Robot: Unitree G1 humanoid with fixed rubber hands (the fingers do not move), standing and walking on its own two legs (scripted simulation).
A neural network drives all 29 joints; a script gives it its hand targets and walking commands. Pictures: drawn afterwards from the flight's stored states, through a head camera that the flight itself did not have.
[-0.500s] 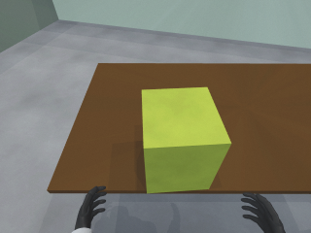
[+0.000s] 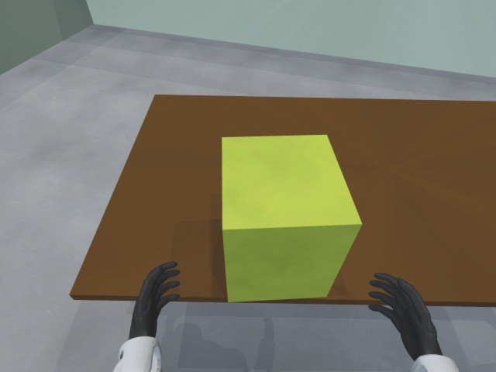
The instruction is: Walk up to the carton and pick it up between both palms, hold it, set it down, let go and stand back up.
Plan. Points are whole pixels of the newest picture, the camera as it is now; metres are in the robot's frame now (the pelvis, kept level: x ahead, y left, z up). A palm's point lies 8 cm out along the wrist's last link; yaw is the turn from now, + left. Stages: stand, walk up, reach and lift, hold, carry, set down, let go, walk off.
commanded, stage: reach and lift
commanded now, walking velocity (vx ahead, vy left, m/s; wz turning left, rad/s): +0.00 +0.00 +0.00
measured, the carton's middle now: (276, 220) +0.39 +0.00 +0.00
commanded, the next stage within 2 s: none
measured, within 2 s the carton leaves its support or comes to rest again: neither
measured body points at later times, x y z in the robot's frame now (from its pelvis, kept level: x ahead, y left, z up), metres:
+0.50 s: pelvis +0.00 +0.00 +0.00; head +0.00 +0.01 +0.45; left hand +0.26 +0.20 +0.07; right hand +0.28 -0.20 +0.08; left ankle +0.01 +0.15 -0.75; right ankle -0.03 -0.11 -0.75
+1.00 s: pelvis -0.01 +0.00 +0.00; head -0.01 +0.01 +0.45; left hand +0.31 +0.20 +0.12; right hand +0.35 -0.20 +0.14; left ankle +0.01 +0.15 -0.75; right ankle -0.03 -0.11 -0.75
